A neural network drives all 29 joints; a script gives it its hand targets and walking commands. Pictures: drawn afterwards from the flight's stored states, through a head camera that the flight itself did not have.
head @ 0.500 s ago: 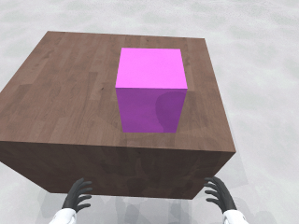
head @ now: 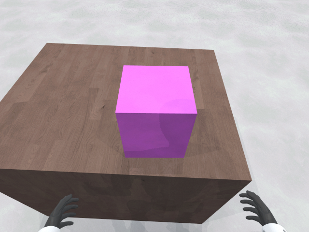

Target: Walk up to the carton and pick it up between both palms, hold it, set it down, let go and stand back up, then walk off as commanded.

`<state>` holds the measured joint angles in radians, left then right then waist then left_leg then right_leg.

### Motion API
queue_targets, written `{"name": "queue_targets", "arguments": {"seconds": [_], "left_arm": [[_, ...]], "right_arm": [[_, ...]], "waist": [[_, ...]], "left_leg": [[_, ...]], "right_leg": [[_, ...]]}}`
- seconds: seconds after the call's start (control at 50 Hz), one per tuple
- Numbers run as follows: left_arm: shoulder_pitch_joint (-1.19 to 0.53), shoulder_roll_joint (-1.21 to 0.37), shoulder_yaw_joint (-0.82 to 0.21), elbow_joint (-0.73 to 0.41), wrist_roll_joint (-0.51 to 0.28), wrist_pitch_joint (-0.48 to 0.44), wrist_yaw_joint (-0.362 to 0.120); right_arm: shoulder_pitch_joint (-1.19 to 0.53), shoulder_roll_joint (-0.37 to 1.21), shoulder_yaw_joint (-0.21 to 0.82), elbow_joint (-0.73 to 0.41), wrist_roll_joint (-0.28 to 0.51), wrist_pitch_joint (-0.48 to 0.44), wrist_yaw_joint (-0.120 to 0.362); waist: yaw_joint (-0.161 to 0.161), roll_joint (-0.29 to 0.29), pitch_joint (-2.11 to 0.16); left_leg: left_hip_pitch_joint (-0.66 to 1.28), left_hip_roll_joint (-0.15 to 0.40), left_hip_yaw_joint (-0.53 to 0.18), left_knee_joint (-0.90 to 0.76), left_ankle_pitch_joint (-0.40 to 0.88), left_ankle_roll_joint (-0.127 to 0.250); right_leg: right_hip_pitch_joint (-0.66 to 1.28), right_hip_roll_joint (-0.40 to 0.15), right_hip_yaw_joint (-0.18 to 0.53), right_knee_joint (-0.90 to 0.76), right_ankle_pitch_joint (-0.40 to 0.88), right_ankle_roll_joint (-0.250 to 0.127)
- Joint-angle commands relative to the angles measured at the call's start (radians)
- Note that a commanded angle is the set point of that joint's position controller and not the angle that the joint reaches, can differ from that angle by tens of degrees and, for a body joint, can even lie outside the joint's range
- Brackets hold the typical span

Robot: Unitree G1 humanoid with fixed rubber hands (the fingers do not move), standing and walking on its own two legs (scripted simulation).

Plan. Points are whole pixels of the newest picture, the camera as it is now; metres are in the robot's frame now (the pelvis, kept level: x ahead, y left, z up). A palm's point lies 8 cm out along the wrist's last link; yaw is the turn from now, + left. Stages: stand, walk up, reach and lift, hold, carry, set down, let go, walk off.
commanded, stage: stand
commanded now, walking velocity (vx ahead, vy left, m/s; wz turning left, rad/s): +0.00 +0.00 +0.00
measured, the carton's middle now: (155, 114) +0.42 +0.01 +0.04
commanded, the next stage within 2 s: walk off in 1.90 s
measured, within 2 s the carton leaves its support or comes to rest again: neither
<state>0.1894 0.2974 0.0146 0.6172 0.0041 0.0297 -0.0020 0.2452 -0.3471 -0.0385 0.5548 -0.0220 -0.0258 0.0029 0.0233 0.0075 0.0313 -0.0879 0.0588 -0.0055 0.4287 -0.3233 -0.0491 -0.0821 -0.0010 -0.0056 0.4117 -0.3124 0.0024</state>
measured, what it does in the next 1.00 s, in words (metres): shifts its weight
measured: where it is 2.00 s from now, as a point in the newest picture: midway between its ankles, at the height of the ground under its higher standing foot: outside the picture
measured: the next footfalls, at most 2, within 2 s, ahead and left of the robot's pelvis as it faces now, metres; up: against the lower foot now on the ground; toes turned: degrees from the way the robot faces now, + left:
none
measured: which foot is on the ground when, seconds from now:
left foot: down 0.00-1.00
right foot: down 0.00-1.00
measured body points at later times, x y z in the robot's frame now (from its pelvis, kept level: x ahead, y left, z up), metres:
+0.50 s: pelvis -0.02 +0.00 +0.00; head -0.02 +0.00 +0.45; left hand +0.13 +0.27 -0.09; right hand +0.14 -0.28 -0.07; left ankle -0.06 +0.15 -0.74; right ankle -0.06 -0.12 -0.74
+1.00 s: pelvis -0.05 +0.00 +0.00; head -0.06 +0.00 +0.45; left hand +0.09 +0.27 -0.10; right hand +0.07 -0.29 -0.09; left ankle -0.06 +0.15 -0.74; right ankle -0.06 -0.12 -0.74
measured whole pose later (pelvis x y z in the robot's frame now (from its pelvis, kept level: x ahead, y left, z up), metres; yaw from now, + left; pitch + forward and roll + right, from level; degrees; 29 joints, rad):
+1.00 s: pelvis -0.05 +0.00 +0.00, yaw +0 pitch -5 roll +0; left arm 0.20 0.31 0.01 0.73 0.01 0.00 -0.01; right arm 0.25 -0.34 -0.04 0.66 -0.02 0.00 0.01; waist -0.02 0.01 0.08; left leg -0.09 0.06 -0.01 0.43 -0.25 -0.05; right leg -0.08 0.00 -0.01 0.41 -0.24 0.00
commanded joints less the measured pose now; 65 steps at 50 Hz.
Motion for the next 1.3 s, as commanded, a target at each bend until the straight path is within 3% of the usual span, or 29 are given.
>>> {"name": "queue_targets", "arguments": {"seconds": [0.0,0.02,0.04,0.06,0.08,0.16,0.2,0.24,0.26,0.28,0.42,0.44,0.48,0.52,0.6,0.62,0.66,0.7,0.72,0.76,0.8,0.86,0.9,0.94,0.96,1.04,1.14,1.22,1.28], "left_arm": [[-0.007,0.242,0.104,-0.012,0.041,-0.054,-0.003],[-0.009,0.239,0.099,-0.016,0.032,-0.06,-0.008],[-0.011,0.247,0.102,-0.005,0.038,-0.061,-0.008],[-0.023,0.263,0.103,-0.011,0.043,-0.06,0.0],[0.003,0.242,0.099,-0.005,0.032,-0.06,0.003],[-0.024,0.258,0.102,0.002,0.041,-0.055,0.0],[0.026,0.283,0.111,0.007,0.035,-0.058,0.003],[0.027,0.232,0.096,0.014,0.034,-0.056,0.007],[0.023,0.267,0.104,0.017,0.036,-0.061,0.007],[0.03,0.262,0.101,0.017,0.036,-0.058,0.009],[-0.02,0.24,0.091,0.019,0.037,-0.065,-0.001],[-0.02,0.24,0.084,0.013,0.04,-0.064,-0.002],[-0.027,0.239,0.079,0.034,0.037,-0.066,-0.005],[-0.026,0.243,0.081,0.031,0.038,-0.066,-0.005],[-0.034,0.254,0.078,0.045,0.041,-0.07,-0.001],[-0.028,0.253,0.079,0.04,0.039,-0.07,-0.006],[-0.048,0.249,0.078,0.044,0.041,-0.076,-0.012],[-0.004,0.25,0.073,0.063,0.035,-0.086,-0.009],[-0.047,0.246,0.068,0.065,0.037,-0.084,-0.007],[-0.054,0.266,0.077,0.071,0.04,-0.078,-0.004],[-0.05,0.276,0.085,0.078,0.038,-0.078,-0.007],[-0.029,0.254,0.077,0.093,0.025,-0.08,-0.002],[-0.06,0.268,0.077,0.081,0.028,-0.072,-0.002],[-0.021,0.241,0.07,0.099,0.012,-0.076,-0.005],[-0.028,0.267,0.08,0.11,0.017,-0.076,-0.005],[-0.044,0.275,0.08,0.107,0.013,-0.074,-0.004],[-0.052,0.261,0.069,0.124,0.007,-0.076,-0.004],[-0.05,0.25,0.067,0.136,0.014,-0.07,-0.001],[-0.053,0.261,0.077,0.145,0.012,-0.07,0.0]], "right_arm": [[0.024,-0.15,-0.06,-0.005,-0.014,-0.01,0.004],[0.018,-0.183,-0.066,-0.002,-0.02,-0.009,0.002],[0.022,-0.174,-0.068,-0.003,-0.018,-0.005,0.0],[0.016,-0.172,-0.069,-0.003,-0.021,0.0,0.005],[0.025,-0.193,-0.069,0.007,-0.02,-0.002,0.001],[0.029,-0.188,-0.076,0.004,-0.019,0.005,-0.014],[0.033,-0.169,-0.066,-0.001,-0.021,0.009,-0.009],[0.019,-0.178,-0.075,-0.004,-0.02,0.004,-0.014],[0.026,-0.174,-0.072,0.001,-0.017,0.007,-0.01],[0.028,-0.176,-0.078,-0.007,-0.016,0.012,-0.016],[0.004,-0.154,-0.067,-0.003,-0.016,0.007,-0.013],[0.031,-0.171,-0.067,0.0,-0.017,0.006,-0.012],[0.018,-0.189,-0.068,0.013,-0.015,0.006,-0.011],[0.02,-0.199,-0.073,0.023,-0.018,0.015,-0.005],[0.017,-0.181,-0.064,0.038,-0.017,0.004,-0.005],[0.004,-0.161,-0.054,0.032,-0.026,0.001,-0.003],[0.026,-0.19,-0.064,0.046,-0.013,0.001,-0.001],[0.019,-0.194,-0.059,0.056,-0.014,0.002,0.0],[0.009,-0.185,-0.055,0.059,-0.012,-0.003,0.004],[0.009,-0.171,-0.055,0.07,-0.017,-0.005,0.003],[0.015,-0.192,-0.053,0.088,-0.018,-0.004,0.005],[0.024,-0.202,-0.059,0.118,-0.015,-0.005,0.0],[-0.022,-0.191,-0.059,0.107,-0.014,-0.002,0.004],[-0.034,-0.195,-0.059,0.117,-0.014,-0.005,0.003],[-0.024,-0.191,-0.066,0.121,-0.008,-0.002,0.003],[-0.004,-0.179,-0.05,0.14,-0.006,0.003,0.005],[-0.023,-0.168,-0.046,0.143,0.002,0.003,0.002],[-0.012,-0.189,-0.049,0.151,0.002,0.006,-0.003],[-0.035,-0.175,-0.042,0.151,-0.004,0.005,-0.004]], "waist": [[-0.006,0.019,-0.157],[-0.005,0.03,-0.138],[0.001,-0.041,-0.156],[-0.005,-0.035,-0.143],[0.002,0.04,-0.159],[-0.018,0.032,-0.171],[0.006,-0.018,-0.145],[-0.002,0.049,-0.148],[0.008,0.0,-0.121],[-0.012,-0.001,-0.125],[-0.015,-0.002,-0.125],[-0.026,0.044,-0.108],[-0.026,0.021,-0.092],[-0.025,-0.009,-0.027],[-0.039,0.074,0.013],[-0.024,0.048,-0.008],[-0.043,-0.016,0.027],[-0.023,0.038,0.006],[-0.049,0.02,0.045],[-0.053,-0.004,0.029],[-0.046,-0.017,0.014],[-0.034,0.036,0.041],[-0.032,-0.049,-0.004],[-0.019,0.044,-0.009],[-0.018,-0.02,-0.015],[-0.03,0.007,-0.032],[-0.032,0.049,-0.041],[-0.033,-0.006,-0.013],[-0.024,0.034,-0.021]], "left_leg": [[0.027,0.038,0.006,0.073,0.613,0.085],[-0.001,0.039,0.008,0.072,0.602,0.091],[0.004,0.037,0.008,0.082,0.635,0.093],[0.026,0.035,0.019,0.085,0.664,0.085],[0.029,0.042,0.015,0.066,0.677,0.092],[0.05,0.04,0.014,0.084,0.694,0.094],[0.017,0.027,0.03,0.088,0.657,0.09],[0.013,0.029,0.017,0.082,0.633,0.088],[-0.018,0.024,0.031,0.082,0.587,0.086],[0.019,0.035,0.009,0.056,0.582,0.089],[0.043,0.043,0.007,0.035,0.553,0.085],[0.057,0.039,0.007,0.032,0.538,0.082],[0.039,0.046,-0.022,-0.009,0.369,0.085],[-0.003,0.043,-0.027,-0.025,0.3,0.088],[-0.057,0.044,-0.035,-0.036,0.198,0.089],[-0.043,0.041,-0.031,-0.029,0.208,0.094],[-0.064,0.046,-0.059,-0.047,0.146,0.098],[-0.059,0.043,-0.057,-0.048,0.124,0.101],[-0.07,0.044,-0.061,-0.054,0.127,0.105],[-0.064,0.039,-0.056,-0.063,0.11,0.096],[-0.053,0.037,-0.063,-0.045,0.142,0.091],[-0.071,0.048,-0.081,-0.058,0.166,0.094],[-0.034,0.051,-0.055,-0.048,0.18,0.085],[-0.059,0.047,-0.063,-0.039,0.21,0.084],[-0.063,0.042,-0.069,-0.048,0.221,0.084],[-0.02,0.05,-0.041,-0.03,0.319,0.082],[-0.009,0.054,-0.046,-0.038,0.327,0.077],[-0.003,0.059,-0.063,-0.047,0.311,0.083],[-0.045,0.055,-0.056,-0.046,0.273,0.082]], "right_leg": [[0.018,-0.091,0.028,0.029,0.694,-0.026],[0.02,-0.1,0.036,0.041,0.687,-0.035],[0.041,-0.088,0.012,0.054,0.726,-0.033],[0.01,-0.084,0.017,0.063,0.773,-0.033],[0.031,-0.097,0.027,0.05,0.738,-0.038],[0.038,-0.097,0.026,0.061,0.779,-0.043],[0.057,-0.094,0.016,0.068,0.798,-0.037],[0.054,-0.103,0.034,0.045,0.767,-0.041],[0.073,-0.103,0.034,0.042,0.771,-0.021],[0.037,-0.095,0.018,0.028,0.748,-0.032],[-0.006,-0.087,0.016,0.015,0.632,-0.032],[-0.037,-0.085,0.023,-0.007,0.572,-0.026],[-0.045,-0.089,0.046,-0.03,0.377,-0.039],[-0.085,-0.076,0.036,-0.052,0.309,-0.033],[-0.097,-0.092,0.082,-0.069,0.188,-0.053],[-0.093,-0.084,0.076,-0.07,0.178,-0.053],[-0.104,-0.084,0.084,-0.088,0.14,-0.054],[-0.116,-0.095,0.092,-0.092,0.103,-0.056],[-0.13,-0.095,0.103,-0.095,0.116,-0.065],[-0.136,-0.098,0.098,-0.103,0.075,-0.059],[-0.121,-0.087,0.091,-0.108,0.081,-0.056],[-0.112,-0.092,0.1,-0.096,0.105,-0.053],[-0.097,-0.09,0.086,-0.088,0.136,-0.052],[-0.063,-0.102,0.108,-0.086,0.187,-0.056],[-0.039,-0.1,0.09,-0.079,0.231,-0.055],[-0.04,-0.099,0.073,-0.036,0.352,-0.044],[-0.037,-0.104,0.082,-0.054,0.352,-0.047],[-0.071,-0.101,0.071,-0.054,0.304,-0.047],[-0.035,-0.11,0.091,-0.071,0.28,-0.048]]}}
